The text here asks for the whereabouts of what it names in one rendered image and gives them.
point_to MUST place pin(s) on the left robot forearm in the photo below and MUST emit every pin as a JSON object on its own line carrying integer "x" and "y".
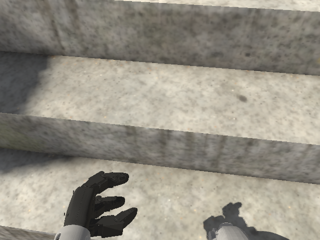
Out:
{"x": 73, "y": 232}

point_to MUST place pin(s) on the robot right thigh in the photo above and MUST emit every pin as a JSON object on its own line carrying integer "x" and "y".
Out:
{"x": 227, "y": 233}

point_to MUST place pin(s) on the right robot shin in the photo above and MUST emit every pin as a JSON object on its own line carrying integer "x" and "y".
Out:
{"x": 225, "y": 224}

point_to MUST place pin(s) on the robot left hand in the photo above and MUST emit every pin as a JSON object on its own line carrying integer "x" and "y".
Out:
{"x": 85, "y": 207}

